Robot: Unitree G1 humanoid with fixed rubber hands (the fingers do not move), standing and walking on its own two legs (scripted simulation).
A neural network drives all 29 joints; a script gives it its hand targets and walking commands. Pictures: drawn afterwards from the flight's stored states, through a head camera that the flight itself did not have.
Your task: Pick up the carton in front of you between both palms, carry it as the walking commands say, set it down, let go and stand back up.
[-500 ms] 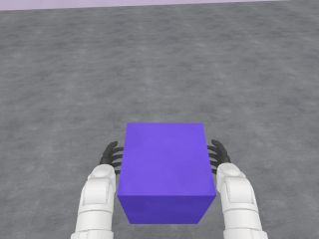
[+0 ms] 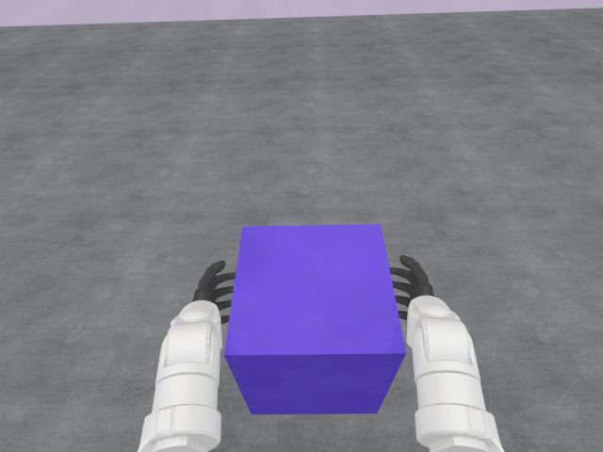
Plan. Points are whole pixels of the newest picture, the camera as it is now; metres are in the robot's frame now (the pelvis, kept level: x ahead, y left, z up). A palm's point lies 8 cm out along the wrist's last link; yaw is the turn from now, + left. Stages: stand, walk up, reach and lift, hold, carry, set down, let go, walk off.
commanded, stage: set down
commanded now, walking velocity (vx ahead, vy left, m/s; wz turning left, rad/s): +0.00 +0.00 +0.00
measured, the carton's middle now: (312, 324) +0.32 +0.00 -0.03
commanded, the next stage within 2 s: none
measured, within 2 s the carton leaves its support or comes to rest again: neither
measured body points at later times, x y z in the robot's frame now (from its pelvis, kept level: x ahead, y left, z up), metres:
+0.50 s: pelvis -0.03 +0.00 -0.06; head +0.18 -0.01 +0.33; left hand +0.39 +0.14 -0.14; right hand +0.36 -0.16 -0.14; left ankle +0.00 +0.12 -0.74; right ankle +0.06 -0.12 -0.74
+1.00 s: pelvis -0.03 +0.02 -0.18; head +0.23 +0.01 +0.18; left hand +0.46 +0.12 -0.28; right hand +0.41 -0.18 -0.27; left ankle +0.00 +0.12 -0.74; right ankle +0.06 -0.12 -0.74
